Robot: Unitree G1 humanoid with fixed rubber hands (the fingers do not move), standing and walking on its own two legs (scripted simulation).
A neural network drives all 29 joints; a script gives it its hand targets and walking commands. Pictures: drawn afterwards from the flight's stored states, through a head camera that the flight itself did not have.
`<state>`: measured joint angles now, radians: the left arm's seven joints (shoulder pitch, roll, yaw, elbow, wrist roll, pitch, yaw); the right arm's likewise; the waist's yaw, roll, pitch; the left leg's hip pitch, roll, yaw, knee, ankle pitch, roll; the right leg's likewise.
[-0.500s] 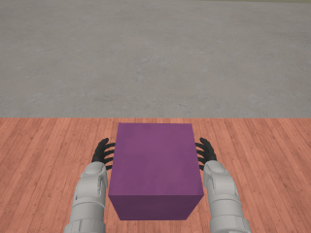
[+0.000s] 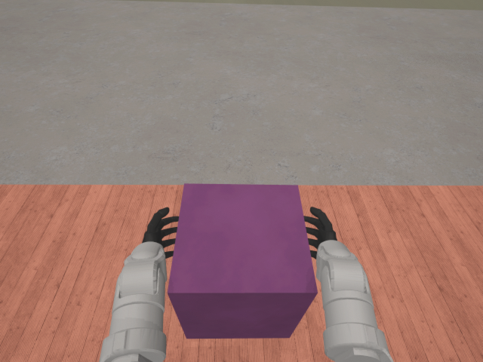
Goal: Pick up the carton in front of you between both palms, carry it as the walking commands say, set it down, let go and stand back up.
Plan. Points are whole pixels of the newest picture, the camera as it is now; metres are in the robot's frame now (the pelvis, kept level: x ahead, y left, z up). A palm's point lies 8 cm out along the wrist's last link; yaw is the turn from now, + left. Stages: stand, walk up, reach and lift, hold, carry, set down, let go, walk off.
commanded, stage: reach and lift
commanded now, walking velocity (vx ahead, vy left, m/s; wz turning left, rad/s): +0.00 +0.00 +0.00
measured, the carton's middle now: (239, 265) +0.31 +0.00 -0.04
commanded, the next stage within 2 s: hold in 0.54 s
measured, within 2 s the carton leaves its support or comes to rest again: neither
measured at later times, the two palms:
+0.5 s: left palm (153, 245) +0.30 +0.15 +0.04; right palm (326, 243) +0.31 -0.15 +0.04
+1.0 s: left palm (150, 248) +0.29 +0.15 +0.05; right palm (330, 246) +0.29 -0.15 +0.05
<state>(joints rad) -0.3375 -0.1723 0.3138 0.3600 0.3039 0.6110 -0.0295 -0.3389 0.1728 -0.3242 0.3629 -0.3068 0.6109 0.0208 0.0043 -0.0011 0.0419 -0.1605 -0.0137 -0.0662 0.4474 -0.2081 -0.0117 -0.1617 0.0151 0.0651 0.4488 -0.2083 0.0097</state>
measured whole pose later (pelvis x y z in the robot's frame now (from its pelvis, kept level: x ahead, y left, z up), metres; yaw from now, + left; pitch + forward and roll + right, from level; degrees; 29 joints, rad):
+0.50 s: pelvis +0.02 +0.00 +0.01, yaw +0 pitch -6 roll +0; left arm -0.25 -0.15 0.22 0.26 0.27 0.69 -0.02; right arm -0.25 0.15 -0.23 0.27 -0.28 0.68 0.01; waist 0.01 0.00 0.03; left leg -0.07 -0.01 -0.06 0.36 -0.20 -0.01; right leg -0.07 0.01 0.07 0.37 -0.20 0.01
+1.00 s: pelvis +0.00 +0.00 +0.00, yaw +0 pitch -8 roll +0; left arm -0.28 -0.16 0.23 0.22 0.27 0.76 -0.02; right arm -0.29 0.16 -0.24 0.23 -0.27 0.76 0.01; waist 0.00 0.00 0.05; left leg -0.05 -0.01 -0.07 0.38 -0.19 -0.01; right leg -0.05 0.01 0.07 0.38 -0.19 0.01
